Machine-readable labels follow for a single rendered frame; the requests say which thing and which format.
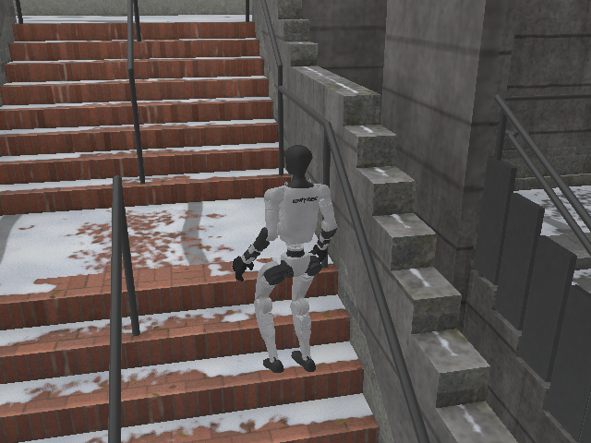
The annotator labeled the right robot thigh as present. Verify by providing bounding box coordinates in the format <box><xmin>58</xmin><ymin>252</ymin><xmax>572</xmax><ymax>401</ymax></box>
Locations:
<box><xmin>290</xmin><ymin>253</ymin><xmax>322</xmax><ymax>316</ymax></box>

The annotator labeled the right robot upper arm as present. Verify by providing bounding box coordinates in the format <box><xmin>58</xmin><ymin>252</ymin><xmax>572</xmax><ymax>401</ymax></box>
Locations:
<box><xmin>314</xmin><ymin>184</ymin><xmax>337</xmax><ymax>232</ymax></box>

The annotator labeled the robot right hand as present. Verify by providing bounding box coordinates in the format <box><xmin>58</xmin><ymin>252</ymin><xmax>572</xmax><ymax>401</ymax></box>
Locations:
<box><xmin>308</xmin><ymin>245</ymin><xmax>327</xmax><ymax>262</ymax></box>

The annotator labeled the left robot forearm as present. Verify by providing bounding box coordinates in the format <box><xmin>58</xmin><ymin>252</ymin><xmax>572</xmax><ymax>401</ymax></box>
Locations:
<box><xmin>241</xmin><ymin>227</ymin><xmax>270</xmax><ymax>264</ymax></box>

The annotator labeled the left robot upper arm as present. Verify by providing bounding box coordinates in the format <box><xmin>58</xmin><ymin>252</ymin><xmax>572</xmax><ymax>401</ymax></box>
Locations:
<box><xmin>263</xmin><ymin>186</ymin><xmax>284</xmax><ymax>241</ymax></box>

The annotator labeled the right robot forearm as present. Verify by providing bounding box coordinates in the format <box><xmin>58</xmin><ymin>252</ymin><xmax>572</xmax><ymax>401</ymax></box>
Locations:
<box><xmin>317</xmin><ymin>222</ymin><xmax>337</xmax><ymax>250</ymax></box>

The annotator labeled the robot left hand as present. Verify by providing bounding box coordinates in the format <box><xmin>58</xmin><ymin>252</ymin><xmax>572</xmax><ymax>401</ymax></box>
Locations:
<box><xmin>232</xmin><ymin>256</ymin><xmax>254</xmax><ymax>281</ymax></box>

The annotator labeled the humanoid robot head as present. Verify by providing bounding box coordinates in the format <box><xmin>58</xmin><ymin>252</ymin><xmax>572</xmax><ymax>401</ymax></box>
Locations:
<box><xmin>284</xmin><ymin>145</ymin><xmax>314</xmax><ymax>188</ymax></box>

